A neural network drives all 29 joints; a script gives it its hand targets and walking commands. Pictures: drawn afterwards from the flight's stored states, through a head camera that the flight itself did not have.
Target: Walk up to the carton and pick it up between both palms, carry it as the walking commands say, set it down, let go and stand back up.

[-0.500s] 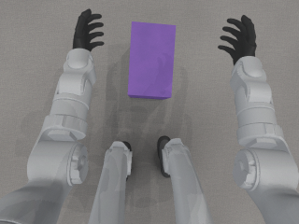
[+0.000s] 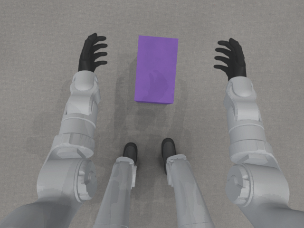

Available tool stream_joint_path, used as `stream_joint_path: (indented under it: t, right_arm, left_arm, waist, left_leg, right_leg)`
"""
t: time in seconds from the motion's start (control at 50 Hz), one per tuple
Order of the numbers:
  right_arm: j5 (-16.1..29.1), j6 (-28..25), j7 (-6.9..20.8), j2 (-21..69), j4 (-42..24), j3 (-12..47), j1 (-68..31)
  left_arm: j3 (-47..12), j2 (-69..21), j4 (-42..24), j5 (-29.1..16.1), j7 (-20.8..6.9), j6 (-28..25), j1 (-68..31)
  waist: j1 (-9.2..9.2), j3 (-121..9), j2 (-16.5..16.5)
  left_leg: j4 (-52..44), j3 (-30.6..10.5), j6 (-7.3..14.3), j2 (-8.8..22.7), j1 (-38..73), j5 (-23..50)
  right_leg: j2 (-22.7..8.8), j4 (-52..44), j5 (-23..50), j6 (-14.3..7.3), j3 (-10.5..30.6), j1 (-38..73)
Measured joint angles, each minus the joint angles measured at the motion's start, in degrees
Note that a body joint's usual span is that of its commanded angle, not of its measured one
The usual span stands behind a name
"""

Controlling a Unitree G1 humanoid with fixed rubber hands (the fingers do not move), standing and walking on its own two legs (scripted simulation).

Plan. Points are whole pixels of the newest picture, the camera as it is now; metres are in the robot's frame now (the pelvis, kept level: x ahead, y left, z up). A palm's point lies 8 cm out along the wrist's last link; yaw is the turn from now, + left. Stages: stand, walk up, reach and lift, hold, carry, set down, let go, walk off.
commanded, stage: let go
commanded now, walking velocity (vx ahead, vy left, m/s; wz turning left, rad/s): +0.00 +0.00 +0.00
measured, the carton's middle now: (155, 74) +0.53 -0.02 -0.57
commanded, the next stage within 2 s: stand in 1.12 s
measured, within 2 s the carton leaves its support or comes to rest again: neither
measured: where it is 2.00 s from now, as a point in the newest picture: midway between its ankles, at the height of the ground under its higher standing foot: (149, 166)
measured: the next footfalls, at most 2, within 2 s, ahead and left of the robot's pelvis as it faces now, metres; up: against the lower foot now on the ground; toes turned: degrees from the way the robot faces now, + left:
none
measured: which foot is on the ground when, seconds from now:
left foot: down 0.00-1.00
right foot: down 0.00-1.00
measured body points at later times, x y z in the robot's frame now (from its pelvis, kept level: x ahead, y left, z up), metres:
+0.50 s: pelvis +0.05 +0.01 +0.07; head +0.18 +0.02 +0.51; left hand +0.32 +0.21 -0.03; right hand +0.30 -0.22 -0.02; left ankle +0.04 +0.12 -0.65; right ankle +0.06 -0.10 -0.65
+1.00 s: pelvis +0.09 +0.02 +0.09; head +0.10 +0.02 +0.54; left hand +0.25 +0.25 +0.01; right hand +0.25 -0.22 +0.02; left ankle +0.04 +0.12 -0.65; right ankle +0.06 -0.10 -0.65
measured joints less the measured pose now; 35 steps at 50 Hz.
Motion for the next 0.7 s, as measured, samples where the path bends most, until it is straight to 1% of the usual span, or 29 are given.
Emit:
stream_joint_path:
  t: [0.04, 0.1, 0.14, 0.2, 0.28, 0.34, 0.42, 0.46, 0.5, 0.58, 0.7]
  right_arm:
    - [0.8, 0.9, 0.5, -0.7, -4.0, 2.4, 4.8]
    - [3.5, 2.4, 1.3, -1.6, -9.2, 4.5, 13.7]
    - [5.7, 2.6, 2.2, -2.6, -11.3, 6.8, 19.2]
    - [5.9, 2.0, 3.2, -3.3, -10.7, 9.4, 25.5]
    - [5.5, -0.2, 4.2, -3.0, -7.8, 10.1, 31.3]
    - [5.9, -2.0, 4.2, -2.9, -7.4, 10.5, 35.3]
    - [6.7, -3.4, 4.4, -2.8, -5.5, 12.1, 40.3]
    - [7.2, -3.8, 4.9, -2.4, -7.1, 13.0, 44.6]
    - [7.6, -4.5, 5.1, -1.8, -8.7, 13.8, 49.5]
    - [8.9, -4.3, 5.8, -2.3, -11.4, 16.8, 57.8]
    - [8.8, -3.0, 6.6, -3.5, -14.4, 17.5, 63.8]
  left_arm:
    - [-1.9, -0.1, -4.9, 0.0, 0.3, 0.7, 4.8]
    - [-3.5, -0.6, -9.5, 0.9, 0.7, 2.3, 13.2]
    - [-4.7, -0.3, -11.6, -1.0, 0.6, 2.8, 19.1]
    - [-6.7, 0.8, -11.3, -2.5, -0.7, 2.0, 26.3]
    - [-7.8, 1.4, -8.4, -3.7, -3.4, -0.4, 32.4]
    - [-8.4, 1.8, -6.9, -4.3, -4.5, -2.7, 35.0]
    - [-9.0, 1.8, -5.7, -4.6, -5.7, -4.3, 38.9]
    - [-9.7, 1.4, -6.6, -4.9, -6.0, -4.7, 42.8]
    - [-10.7, 1.0, -8.6, -4.0, -6.0, -5.1, 48.1]
    - [-12.3, 0.9, -11.7, -5.1, -6.5, -5.1, 57.8]
    - [-13.5, 3.2, -14.5, -6.2, -7.3, -3.9, 64.5]
  waist:
    - [-0.06, 2.8, -0.5]
    - [0.23, 1.7, -0.6]
    - [0.41, -0.2, -0.4]
    - [0.53, -4.0, 0.0]
    - [0.49, -7.2, 0.5]
    - [0.86, -8.3, -0.3]
    - [0.67, -8.3, -1.1]
    - [0.46, -8.1, -1.1]
    - [0.68, -7.5, -1.2]
    - [0.98, -4.7, -0.7]
    - [1.43, 0.9, 0.3]
  left_leg:
    - [-0.9, -0.3, -0.1, 0.1, 4.1, -0.4]
    - [-3.2, -0.6, 0.0, 0.2, 8.1, -0.6]
    - [-5.2, -0.5, 0.2, 0.4, 10.9, -0.6]
    - [-7.9, -0.2, 0.3, 0.7, 15.6, -0.6]
    - [-11.7, 0.1, 0.7, 1.0, 22.5, -0.2]
    - [-13.9, 0.5, 0.8, 1.2, 27.2, 0.2]
    - [-17.3, 0.3, 1.1, 1.1, 33.3, 1.3]
    - [-18.4, -0.2, 1.2, 1.0, 36.5, 1.5]
    - [-20.1, -0.1, 1.5, 1.0, 40.9, 1.6]
    - [-23.6, 0.2, 2.3, 1.0, 50.6, 1.9]
    - [-26.2, 0.7, 3.0, 0.5, 61.9, 1.6]
  right_leg:
    - [0.0, -0.8, -0.5, -0.2, -0.1, 4.0]
    - [0.1, -2.9, -0.9, -0.6, -0.2, 8.0]
    - [0.2, -4.8, -0.8, -0.7, 0.0, 10.8]
    - [0.3, -7.4, -0.8, -0.6, 0.4, 15.3]
    - [0.2, -11.2, -0.5, -0.7, 0.6, 22.2]
    - [0.2, -13.1, -0.1, -0.5, 1.1, 26.7]
    - [-0.2, -16.7, 0.9, -0.5, 0.8, 33.1]
    - [-0.4, -18.2, 1.1, -0.3, 0.4, 36.6]
    - [-0.6, -20.1, 1.2, -0.2, 0.5, 41.1]
    - [-0.9, -23.8, 1.6, 0.2, 0.9, 50.9]
    - [-1.7, -25.8, 0.9, 0.8, 1.2, 61.8]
